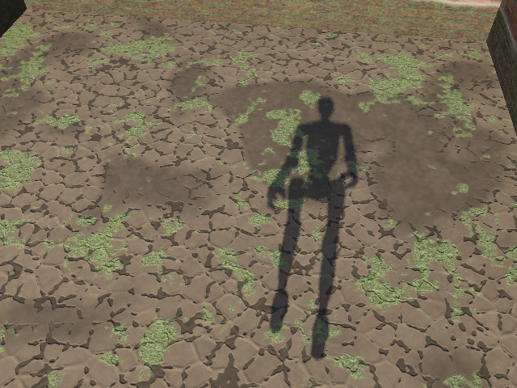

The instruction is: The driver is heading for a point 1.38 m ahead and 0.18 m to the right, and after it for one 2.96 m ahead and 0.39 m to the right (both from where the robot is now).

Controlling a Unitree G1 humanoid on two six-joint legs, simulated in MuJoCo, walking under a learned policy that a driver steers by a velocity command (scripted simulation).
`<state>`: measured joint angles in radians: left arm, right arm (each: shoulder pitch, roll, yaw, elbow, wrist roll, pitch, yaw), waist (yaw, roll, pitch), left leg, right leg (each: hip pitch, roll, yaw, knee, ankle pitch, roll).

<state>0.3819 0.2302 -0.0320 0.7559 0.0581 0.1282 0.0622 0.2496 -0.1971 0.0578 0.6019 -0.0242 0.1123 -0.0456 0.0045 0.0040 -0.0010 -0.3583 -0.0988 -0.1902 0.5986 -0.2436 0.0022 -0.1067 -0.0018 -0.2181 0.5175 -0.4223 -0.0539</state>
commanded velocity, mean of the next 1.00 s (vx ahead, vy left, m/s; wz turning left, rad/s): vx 0.41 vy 0.00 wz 0.00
